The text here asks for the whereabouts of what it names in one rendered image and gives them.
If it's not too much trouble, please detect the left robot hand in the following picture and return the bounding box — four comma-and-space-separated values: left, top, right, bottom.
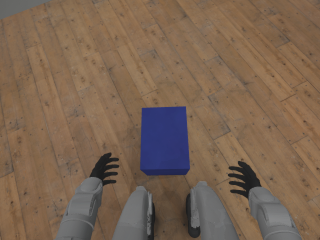
89, 152, 119, 186

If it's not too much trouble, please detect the left robot forearm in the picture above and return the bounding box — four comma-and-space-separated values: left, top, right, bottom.
53, 177, 103, 240

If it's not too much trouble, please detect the robot right foot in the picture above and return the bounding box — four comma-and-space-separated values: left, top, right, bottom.
186, 193, 201, 238

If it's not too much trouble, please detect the right robot shin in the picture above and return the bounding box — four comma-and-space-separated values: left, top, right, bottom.
190, 181, 208, 227

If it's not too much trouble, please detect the carton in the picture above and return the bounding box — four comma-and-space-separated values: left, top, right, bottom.
140, 106, 190, 176

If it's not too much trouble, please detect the right robot forearm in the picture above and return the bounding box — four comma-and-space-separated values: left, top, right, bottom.
248, 186, 302, 240

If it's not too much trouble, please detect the right robot hand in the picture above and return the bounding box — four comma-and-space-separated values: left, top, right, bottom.
228, 161, 262, 200

